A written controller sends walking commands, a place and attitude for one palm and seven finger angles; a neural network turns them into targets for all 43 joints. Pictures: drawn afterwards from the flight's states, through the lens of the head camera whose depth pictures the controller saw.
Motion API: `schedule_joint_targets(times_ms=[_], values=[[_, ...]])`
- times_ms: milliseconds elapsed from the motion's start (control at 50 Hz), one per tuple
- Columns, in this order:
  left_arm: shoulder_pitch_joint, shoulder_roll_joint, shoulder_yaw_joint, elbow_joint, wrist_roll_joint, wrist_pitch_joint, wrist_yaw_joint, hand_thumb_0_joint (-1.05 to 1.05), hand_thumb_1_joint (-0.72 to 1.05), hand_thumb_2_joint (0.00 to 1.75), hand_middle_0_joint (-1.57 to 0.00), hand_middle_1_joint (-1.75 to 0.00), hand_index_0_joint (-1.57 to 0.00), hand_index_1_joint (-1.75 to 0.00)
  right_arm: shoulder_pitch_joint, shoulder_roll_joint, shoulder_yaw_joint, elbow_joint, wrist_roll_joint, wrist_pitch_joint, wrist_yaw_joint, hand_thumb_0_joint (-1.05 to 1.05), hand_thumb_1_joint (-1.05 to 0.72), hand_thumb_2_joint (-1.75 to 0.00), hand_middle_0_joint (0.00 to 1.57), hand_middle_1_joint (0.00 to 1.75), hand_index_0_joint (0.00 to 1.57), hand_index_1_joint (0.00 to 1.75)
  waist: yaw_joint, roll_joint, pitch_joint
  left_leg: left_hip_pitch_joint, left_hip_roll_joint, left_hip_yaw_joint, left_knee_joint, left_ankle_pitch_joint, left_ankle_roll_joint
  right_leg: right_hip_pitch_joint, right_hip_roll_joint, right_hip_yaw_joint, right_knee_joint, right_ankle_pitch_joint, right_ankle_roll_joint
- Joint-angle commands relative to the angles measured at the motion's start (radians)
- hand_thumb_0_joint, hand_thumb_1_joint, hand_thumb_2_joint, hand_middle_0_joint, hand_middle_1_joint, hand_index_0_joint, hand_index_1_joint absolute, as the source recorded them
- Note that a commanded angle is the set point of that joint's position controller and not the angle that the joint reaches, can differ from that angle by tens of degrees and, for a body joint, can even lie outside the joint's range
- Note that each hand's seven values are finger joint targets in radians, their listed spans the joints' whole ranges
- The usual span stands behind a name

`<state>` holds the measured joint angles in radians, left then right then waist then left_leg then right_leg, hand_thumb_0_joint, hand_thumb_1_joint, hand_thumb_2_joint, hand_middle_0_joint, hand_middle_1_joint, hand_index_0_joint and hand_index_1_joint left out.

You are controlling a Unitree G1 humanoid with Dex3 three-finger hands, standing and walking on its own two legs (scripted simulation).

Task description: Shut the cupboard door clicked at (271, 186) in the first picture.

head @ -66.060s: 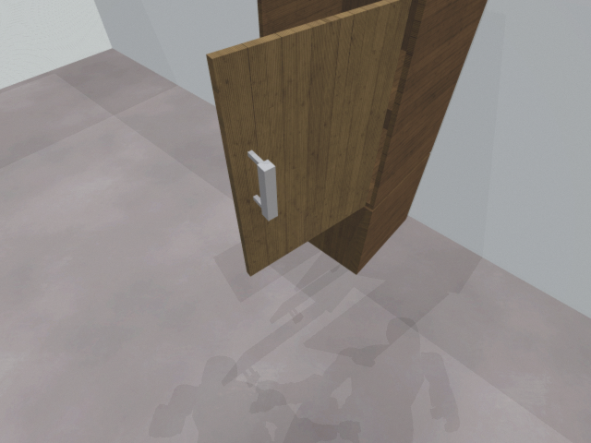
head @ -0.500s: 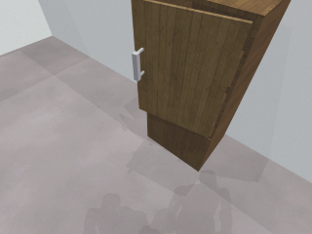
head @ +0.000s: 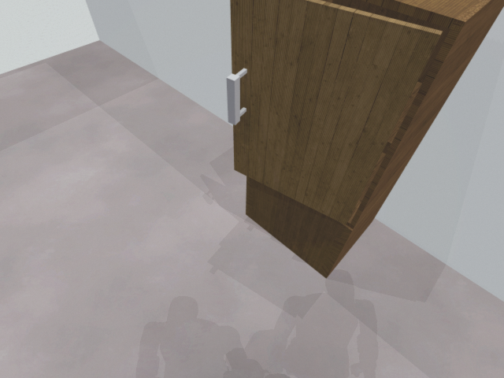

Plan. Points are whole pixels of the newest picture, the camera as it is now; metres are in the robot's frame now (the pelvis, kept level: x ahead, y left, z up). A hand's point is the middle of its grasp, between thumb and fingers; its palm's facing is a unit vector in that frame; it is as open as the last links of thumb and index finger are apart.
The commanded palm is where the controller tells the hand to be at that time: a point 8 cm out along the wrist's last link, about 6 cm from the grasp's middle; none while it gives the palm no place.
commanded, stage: walk to a spot facing it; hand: left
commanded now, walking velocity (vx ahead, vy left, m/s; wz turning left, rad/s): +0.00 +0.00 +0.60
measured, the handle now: (238, 96) +0.77 +0.07 +0.00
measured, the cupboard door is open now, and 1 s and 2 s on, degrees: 11 11 11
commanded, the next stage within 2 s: turn to face it in 0.10 s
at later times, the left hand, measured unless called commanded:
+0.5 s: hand out of the picture +0.03 +0.21 -0.17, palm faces +0.08 -0.96 -0.26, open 7.4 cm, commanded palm none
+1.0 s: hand (163, 368) +0.16 +0.17 -0.16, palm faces -0.20 -0.94 -0.29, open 7.4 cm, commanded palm none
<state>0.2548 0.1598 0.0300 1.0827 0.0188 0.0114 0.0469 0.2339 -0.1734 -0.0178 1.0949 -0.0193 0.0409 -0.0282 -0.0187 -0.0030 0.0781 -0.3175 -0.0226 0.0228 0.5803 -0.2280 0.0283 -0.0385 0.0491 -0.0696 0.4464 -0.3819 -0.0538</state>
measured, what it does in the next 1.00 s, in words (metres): steps on the spot: right foot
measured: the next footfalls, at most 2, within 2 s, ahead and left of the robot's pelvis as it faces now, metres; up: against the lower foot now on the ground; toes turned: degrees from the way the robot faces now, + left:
right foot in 0.48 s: +0.06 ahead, -0.13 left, +0.00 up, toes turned -12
left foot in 1.20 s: +0.13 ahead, +0.12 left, +0.00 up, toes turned -18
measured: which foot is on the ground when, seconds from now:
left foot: down 0.00-0.88, up 0.90-1.00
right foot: down 0.00-0.12, up 0.14-0.46, down 0.48-1.00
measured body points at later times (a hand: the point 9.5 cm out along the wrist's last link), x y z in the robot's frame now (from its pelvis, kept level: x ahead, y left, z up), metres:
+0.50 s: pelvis +0.02 +0.00 +0.00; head +0.05 +0.00 +0.45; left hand +0.02 +0.26 -0.15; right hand +0.11 -0.23 -0.15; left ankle +0.04 +0.11 -0.73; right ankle +0.04 -0.14 -0.73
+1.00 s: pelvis +0.02 -0.02 +0.00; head +0.08 -0.04 +0.44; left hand +0.17 +0.22 -0.14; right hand +0.02 -0.29 -0.16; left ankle +0.02 +0.11 -0.67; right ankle +0.02 -0.13 -0.73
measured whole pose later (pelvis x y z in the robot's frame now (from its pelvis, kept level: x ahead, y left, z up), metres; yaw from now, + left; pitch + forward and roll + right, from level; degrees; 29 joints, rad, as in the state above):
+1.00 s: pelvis +0.02 -0.02 +0.00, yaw -13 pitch +0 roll -1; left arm 0.14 0.22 0.08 0.92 0.03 0.04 0.01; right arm 0.17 -0.24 -0.07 0.95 -0.02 0.07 -0.04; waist -0.01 0.03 0.13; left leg -0.45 0.08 0.04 1.08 -0.50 -0.05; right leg -0.31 0.04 0.00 0.60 -0.29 -0.04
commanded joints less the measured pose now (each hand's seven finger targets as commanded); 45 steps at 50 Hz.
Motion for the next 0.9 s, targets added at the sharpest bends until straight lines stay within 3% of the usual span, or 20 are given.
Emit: schedule_joint_targets(times_ms=[0,40,80,100,120,140,180,280,380,420,460,500,580,640,700,800,820,840,860,880], values=[[0.076,0.189,0.055,-0.065,0.012,0.002,0.011,0.0,0.9,0.9,-0.2,-0.3,-0.2,-0.3,-0.03,-0.104,-0.04,-0.116,0.001,0.005,0.003,0.0,-0.9,-0.9,0.2,0.3,0.2,0.3,0.028,-0.112,0.037,-0.172,0.061,0.006,0.319,-0.276,-0.028,0.01,-0.413,0.166,-0.027,0.854,-0.157],[0.022,0.223,0.065,-0.1,0.011,-0.001,0.008,0.0,0.9,0.9,-0.2,-0.3,-0.2,-0.3,-0.003,-0.103,-0.042,-0.135,0.002,0.007,0.009,0.0,-0.9,-0.9,0.2,0.3,0.2,0.3,-0.01,-0.064,0.049,-0.118,0.068,0.033,0.186,-0.238,-0.031,-0.008,-0.396,0.092,0.075,0.929,-0.129],[0.016,0.231,0.071,-0.127,-0.001,0.001,0.0,0.0,0.9,0.9,-0.2,-0.3,-0.2,-0.3,0.123,-0.129,-0.048,-0.123,-0.007,0.001,0.014,0.0,-0.9,-0.9,0.2,0.3,0.2,0.3,-0.059,0.007,-0.037,0.11,0.069,-0.004,-0.028,0.161,0.01,-0.122,-0.295,-0.022,0.333,0.786,-0.014],[0.045,0.183,0.066,-0.154,-0.015,0.007,-0.005,0.0,0.9,0.9,-0.2,-0.3,-0.2,-0.3,0.17,-0.21,-0.064,-0.128,-0.018,-0.008,0.012,0.0,-0.9,-0.9,0.2,0.3,0.2,0.3,-0.061,0.261,-0.084,0.213,0.273,-0.345,-0.127,0.532,0.137,-0.324,-0.151,-0.077,0.552,0.321,0.071],[-0.018,0.165,0.049,-0.2,-0.009,0.005,-0.004,0.0,0.9,0.9,-0.2,-0.3,-0.2,-0.3,0.195,-0.245,-0.073,-0.122,-0.01,-0.007,0.011,0.0,-0.9,-0.9,0.2,0.3,0.2,0.3,-0.064,0.259,-0.074,0.153,0.39,-0.527,-0.246,0.498,0.238,-0.38,-0.083,0.005,0.698,-0.255,0.068],[-0.064,0.165,0.058,-0.207,-0.002,0.02,-0.001,0.0,0.9,0.9,-0.2,-0.3,-0.2,-0.3,0.165,-0.261,-0.076,-0.132,-0.01,-0.007,0.007,0.0,-0.9,-0.9,0.2,0.3,0.2,0.3,-0.058,0.142,-0.074,0.092,0.393,-0.569,-0.303,0.195,0.225,-0.414,-0.101,0.089,0.742,-0.254,0.064],[-0.085,0.158,0.062,-0.206,0.005,0.024,-0.013,0.0,0.9,0.9,-0.2,-0.3,-0.2,-0.3,0.063,-0.233,-0.067,-0.17,-0.015,-0.011,0.001,0.0,-0.9,-0.9,0.2,0.3,0.2,0.3,-0.018,0.091,-0.009,-0.035,0.32,-0.497,-0.355,-0.159,0.173,-0.433,-0.127,0.116,0.724,-0.109,0.072],[0.037,0.093,0.027,-0.132,0.01,0.027,-0.027,0.0,0.9,0.9,-0.2,-0.3,-0.2,-0.3,0.011,-0.179,-0.044,-0.16,-0.009,-0.033,-0.012,0.0,-0.9,-0.9,0.2,0.3,0.2,0.3,0.022,0.083,-0.117,0.04,0.245,-0.276,-0.348,-0.143,0.142,-0.322,-0.098,0.07,0.445,-0.049,0.072],[0.067,0.096,0.019,-0.093,0.012,0.029,-0.034,0.0,0.9,0.9,-0.2,-0.3,-0.2,-0.3,-0.02,-0.179,-0.049,-0.131,0.0,-0.023,-0.009,0.0,-0.9,-0.9,0.2,0.3,0.2,0.3,0.037,0.119,-0.041,-0.013,0.226,-0.127,-0.286,-0.174,0.083,-0.173,-0.052,0.045,0.104,0.11,0.068],[0.074,0.153,0.032,-0.1,0.015,0.019,-0.034,0.0,0.9,0.9,-0.2,-0.3,-0.2,-0.3,-0.014,-0.165,-0.052,-0.139,0.008,-0.014,-0.003,0.0,-0.9,-0.9,0.2,0.3,0.2,0.3,0.034,0.052,-0.002,-0.02,0.159,-0.053,-0.171,-0.125,0.028,-0.187,-0.087,0.166,-0.032,0.198,0.041],[0.026,0.241,0.045,-0.124,0.016,0.014,-0.034,0.0,0.9,0.9,-0.2,-0.3,-0.2,-0.3,-0.009,-0.115,-0.053,-0.17,0.01,-0.009,0.006,0.0,-0.9,-0.9,0.2,0.3,0.2,0.3,-0.002,-0.091,-0.005,0.025,0.057,0.056,-0.007,-0.177,-0.028,-0.308,-0.271,0.394,-0.124,0.214,-0.045],[-0.014,0.247,0.055,-0.13,0.013,0.011,-0.034,0.0,0.9,0.9,-0.2,-0.3,-0.2,-0.3,-0.024,-0.111,-0.056,-0.184,0.008,-0.003,0.001,0.0,-0.9,-0.9,0.2,0.3,0.2,0.3,0.003,-0.257,-0.039,0.022,0.032,0.053,0.119,-0.196,-0.042,-0.306,-0.275,0.459,-0.144,0.264,-0.095],[-0.041,0.206,0.07,-0.141,0.004,0.021,-0.029,0.0,0.9,0.9,-0.2,-0.3,-0.2,-0.3,0.026,-0.127,-0.053,-0.174,0.016,-0.032,-0.015,0.0,-0.9,-0.9,0.2,0.3,0.2,0.3,-0.018,-0.128,-0.144,0.174,0.093,0.005,-0.096,0.047,-0.028,-0.252,-0.168,0.348,0.051,0.55,-0.029],[-0.051,0.132,0.063,-0.168,0.005,0.031,-0.041,0.0,0.9,0.9,-0.2,-0.3,-0.2,-0.3,0.035,-0.211,-0.075,-0.171,0.004,-0.04,-0.029,0.0,-0.9,-0.9,0.2,0.3,0.2,0.3,-0.018,0.263,-0.14,0.311,0.377,-0.187,-0.238,0.384,0.107,-0.457,-0.005,0.11,0.376,-0.017,0.066],[-0.083,0.116,0.073,-0.183,0.007,0.042,-0.056,0.0,0.9,0.9,-0.2,-0.3,-0.2,-0.3,0.006,-0.193,-0.066,-0.183,-0.011,-0.035,-0.034,0.0,-0.9,-0.9,0.2,0.3,0.2,0.3,0.006,0.168,-0.058,0.22,0.398,-0.11,-0.212,0.47,0.164,-0.474,-0.068,0.093,0.537,-0.141,0.073],[-0.004,0.115,0.075,-0.18,0.005,0.03,-0.069,0.0,0.9,0.9,-0.2,-0.3,-0.2,-0.3,-0.037,-0.217,-0.078,-0.192,-0.005,-0.026,-0.022,0.0,-0.9,-0.9,0.2,0.3,0.2,0.3,0.046,0.167,-0.097,0.141,0.318,0.062,-0.041,0.352,0.05,-0.204,-0.034,-0.009,0.133,0.136,0.051],[0.047,0.155,0.083,-0.172,0.008,0.022,-0.065,0.0,0.9,0.9,-0.2,-0.3,-0.2,-0.3,-0.035,-0.209,-0.08,-0.203,0.001,-0.023,-0.015,0.0,-0.9,-0.9,0.2,0.3,0.2,0.3,0.07,0.078,-0.105,0.064,0.274,0.106,0.079,0.225,0.003,-0.098,-0.069,0.048,0.01,0.303,0.031],[0.065,0.255,0.1,-0.168,0.019,0.009,-0.052,0.0,0.9,0.9,-0.2,-0.3,-0.2,-0.3,-0.029,-0.149,-0.073,-0.231,0.011,-0.019,-0.008,0.0,-0.9,-0.9,0.2,0.3,0.2,0.3,0.073,-0.191,-0.117,-0.147,0.138,0.183,0.29,-0.131,-0.066,0.014,-0.291,0.381,-0.095,0.544,-0.063],[0.095,0.308,0.104,-0.165,0.007,0.01,-0.042,0.0,0.9,0.9,-0.2,-0.3,-0.2,-0.3,-0.061,-0.136,-0.066,-0.259,0.01,-0.008,-0.008,0.0,-0.9,-0.9,0.2,0.3,0.2,0.3,0.1,-0.227,-0.114,-0.219,0.078,0.089,0.484,-0.428,-0.082,-0.022,-0.433,0.508,-0.118,0.664,-0.183],[0.068,0.29,0.103,-0.174,0.009,0.013,-0.031,0.0,0.9,0.9,-0.2,-0.3,-0.2,-0.3,-0.089,-0.126,-0.065,-0.264,0.008,-0.001,-0.012,0.0,-0.9,-0.9,0.2,0.3,0.2,0.3,0.087,-0.149,-0.101,-0.271,0.096,-0.013,0.577,-0.388,-0.077,-0.037,-0.401,0.507,-0.103,0.609,-0.205]])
